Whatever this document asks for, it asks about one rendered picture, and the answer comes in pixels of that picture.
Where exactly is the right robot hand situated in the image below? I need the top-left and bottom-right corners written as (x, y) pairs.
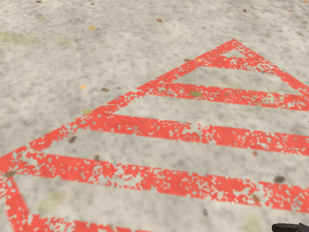
top-left (271, 222), bottom-right (309, 232)

